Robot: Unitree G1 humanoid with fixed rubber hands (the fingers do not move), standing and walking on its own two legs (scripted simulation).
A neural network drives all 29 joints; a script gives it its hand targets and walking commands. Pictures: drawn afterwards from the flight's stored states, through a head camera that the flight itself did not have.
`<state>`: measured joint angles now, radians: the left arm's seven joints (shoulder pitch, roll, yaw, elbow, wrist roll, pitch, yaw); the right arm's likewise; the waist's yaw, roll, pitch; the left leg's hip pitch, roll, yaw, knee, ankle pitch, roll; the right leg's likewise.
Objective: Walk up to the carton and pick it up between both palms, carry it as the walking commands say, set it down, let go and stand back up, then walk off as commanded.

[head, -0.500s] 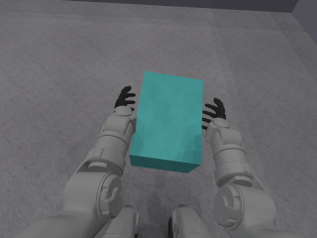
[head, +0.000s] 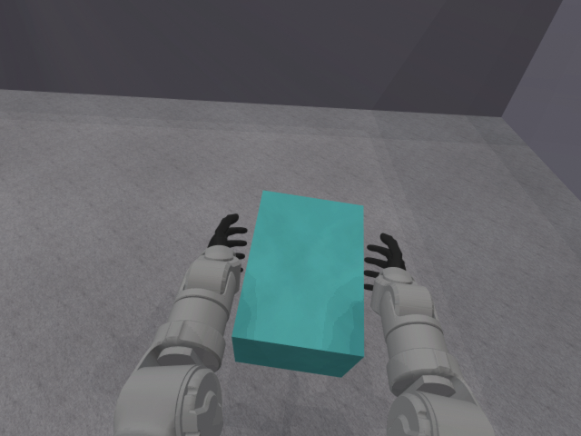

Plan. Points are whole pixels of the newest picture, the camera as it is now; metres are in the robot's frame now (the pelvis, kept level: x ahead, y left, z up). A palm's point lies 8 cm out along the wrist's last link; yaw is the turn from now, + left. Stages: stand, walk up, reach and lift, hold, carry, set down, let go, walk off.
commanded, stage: reach and lift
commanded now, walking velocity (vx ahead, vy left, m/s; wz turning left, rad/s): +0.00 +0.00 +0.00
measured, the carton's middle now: (301, 281) +0.39 -0.02 -0.02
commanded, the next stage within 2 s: hold in 1.42 s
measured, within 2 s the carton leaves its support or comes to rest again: neither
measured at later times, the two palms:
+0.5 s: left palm (217, 261) +0.34 +0.11 +0.09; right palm (400, 277) +0.33 -0.15 +0.09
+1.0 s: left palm (209, 265) +0.33 +0.11 +0.09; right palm (394, 276) +0.32 -0.14 +0.09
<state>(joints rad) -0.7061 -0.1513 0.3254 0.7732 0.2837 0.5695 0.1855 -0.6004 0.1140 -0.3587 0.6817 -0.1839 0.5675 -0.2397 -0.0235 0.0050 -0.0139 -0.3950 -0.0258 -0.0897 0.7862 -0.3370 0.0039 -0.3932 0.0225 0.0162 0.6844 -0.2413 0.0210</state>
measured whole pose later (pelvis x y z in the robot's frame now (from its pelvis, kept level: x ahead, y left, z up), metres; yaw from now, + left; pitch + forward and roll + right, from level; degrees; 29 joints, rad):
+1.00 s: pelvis +0.01 +0.00 +0.01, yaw +0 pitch -9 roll -2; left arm -0.62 -0.17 0.35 0.75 0.31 0.68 0.20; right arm -0.58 0.13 -0.34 0.71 -0.18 0.66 -0.26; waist -0.02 0.01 -0.05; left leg -0.22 -0.02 -0.09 0.71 -0.32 0.00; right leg -0.22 0.02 0.02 0.60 -0.22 0.02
